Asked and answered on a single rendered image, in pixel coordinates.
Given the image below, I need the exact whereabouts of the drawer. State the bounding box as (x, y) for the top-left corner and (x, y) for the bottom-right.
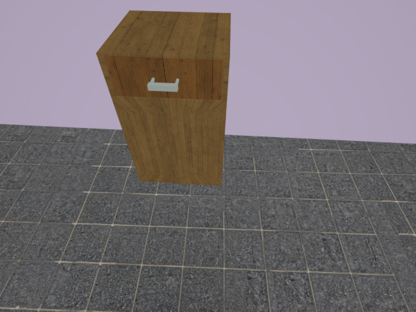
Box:
(104, 56), (224, 100)

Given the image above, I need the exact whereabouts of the handle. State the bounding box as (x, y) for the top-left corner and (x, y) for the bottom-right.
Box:
(147, 77), (179, 92)

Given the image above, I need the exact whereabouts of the cabinet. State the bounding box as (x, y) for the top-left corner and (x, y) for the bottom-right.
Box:
(96, 10), (231, 186)

